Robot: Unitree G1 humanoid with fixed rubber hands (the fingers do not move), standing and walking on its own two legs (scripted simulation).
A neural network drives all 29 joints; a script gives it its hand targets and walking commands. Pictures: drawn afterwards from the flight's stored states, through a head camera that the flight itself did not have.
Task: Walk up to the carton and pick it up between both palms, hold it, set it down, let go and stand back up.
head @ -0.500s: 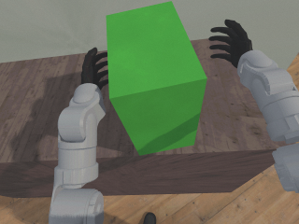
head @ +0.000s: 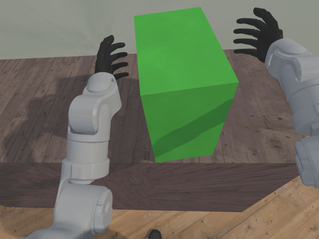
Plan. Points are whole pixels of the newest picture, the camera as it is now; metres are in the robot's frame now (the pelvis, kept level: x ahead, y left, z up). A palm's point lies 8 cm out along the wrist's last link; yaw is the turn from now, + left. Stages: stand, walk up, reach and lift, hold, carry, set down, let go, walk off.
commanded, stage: set down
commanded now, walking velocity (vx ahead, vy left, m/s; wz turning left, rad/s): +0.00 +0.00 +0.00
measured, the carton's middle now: (176, 90) +0.47 +0.08 +0.09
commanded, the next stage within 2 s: none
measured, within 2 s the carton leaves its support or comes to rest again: neither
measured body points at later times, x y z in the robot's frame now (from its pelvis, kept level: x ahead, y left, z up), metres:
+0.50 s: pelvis +0.00 +0.00 +0.00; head +0.07 -0.02 +0.45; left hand +0.39 +0.21 +0.22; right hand +0.52 -0.12 +0.21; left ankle +0.07 +0.15 -0.74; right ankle +0.00 -0.09 -0.74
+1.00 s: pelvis +0.00 -0.01 +0.00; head +0.05 -0.01 +0.45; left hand +0.37 +0.21 +0.21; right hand +0.50 -0.12 +0.20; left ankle +0.07 +0.15 -0.74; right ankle +0.00 -0.09 -0.74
